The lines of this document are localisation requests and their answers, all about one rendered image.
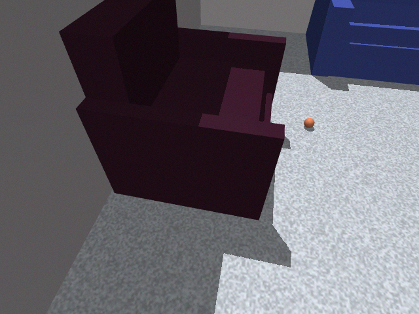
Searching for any sofa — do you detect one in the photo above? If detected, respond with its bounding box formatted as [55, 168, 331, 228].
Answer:
[306, 0, 419, 85]

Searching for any armchair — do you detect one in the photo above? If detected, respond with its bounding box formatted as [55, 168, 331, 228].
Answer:
[59, 0, 286, 220]

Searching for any ball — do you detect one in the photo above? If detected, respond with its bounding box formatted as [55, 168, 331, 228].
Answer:
[304, 118, 314, 128]

